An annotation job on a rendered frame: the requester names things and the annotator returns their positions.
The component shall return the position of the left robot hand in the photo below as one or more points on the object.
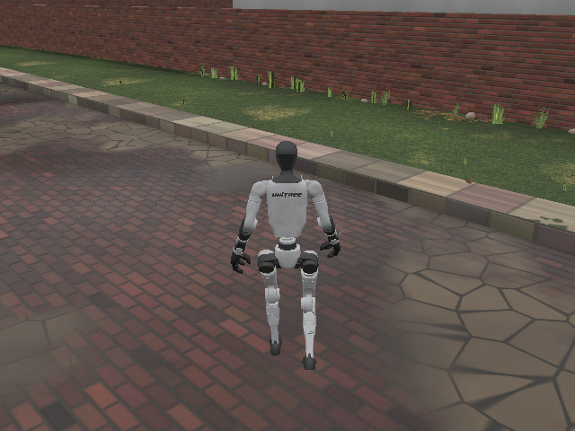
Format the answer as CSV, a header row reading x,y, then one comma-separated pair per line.
x,y
236,259

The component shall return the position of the right robot forearm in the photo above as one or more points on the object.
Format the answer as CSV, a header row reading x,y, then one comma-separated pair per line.
x,y
331,233

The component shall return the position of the left robot upper arm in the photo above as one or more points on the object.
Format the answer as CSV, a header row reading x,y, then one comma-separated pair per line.
x,y
258,189

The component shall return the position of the right robot hand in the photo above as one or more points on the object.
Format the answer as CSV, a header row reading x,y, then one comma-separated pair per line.
x,y
327,245

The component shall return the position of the left robot forearm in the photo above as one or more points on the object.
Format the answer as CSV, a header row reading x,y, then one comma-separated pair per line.
x,y
242,239

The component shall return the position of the right robot upper arm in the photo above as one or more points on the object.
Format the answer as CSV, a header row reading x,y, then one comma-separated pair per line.
x,y
315,189

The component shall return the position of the left robot thigh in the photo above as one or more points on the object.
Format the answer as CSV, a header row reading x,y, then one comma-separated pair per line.
x,y
267,267

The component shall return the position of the right robot foot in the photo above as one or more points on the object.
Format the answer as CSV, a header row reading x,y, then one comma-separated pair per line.
x,y
309,362

